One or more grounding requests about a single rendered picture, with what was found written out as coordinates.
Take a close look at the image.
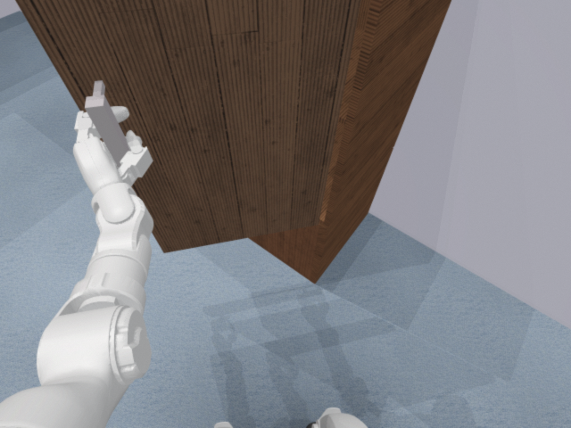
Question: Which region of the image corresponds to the left robot upper arm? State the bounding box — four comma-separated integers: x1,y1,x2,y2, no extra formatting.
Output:
0,305,152,428

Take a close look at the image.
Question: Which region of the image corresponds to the robot left forearm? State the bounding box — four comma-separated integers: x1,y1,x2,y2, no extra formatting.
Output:
37,183,153,384

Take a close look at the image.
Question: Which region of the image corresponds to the handle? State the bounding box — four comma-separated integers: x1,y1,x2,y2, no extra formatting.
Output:
85,80,130,167

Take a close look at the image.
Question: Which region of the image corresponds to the cupboard door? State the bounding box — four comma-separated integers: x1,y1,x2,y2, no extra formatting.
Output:
15,0,361,253

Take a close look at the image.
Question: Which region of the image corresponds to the robot right shin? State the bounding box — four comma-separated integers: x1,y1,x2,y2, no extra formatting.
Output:
319,407,341,420

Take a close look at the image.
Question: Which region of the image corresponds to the robot left hand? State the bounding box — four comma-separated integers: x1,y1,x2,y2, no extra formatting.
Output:
73,106,153,195

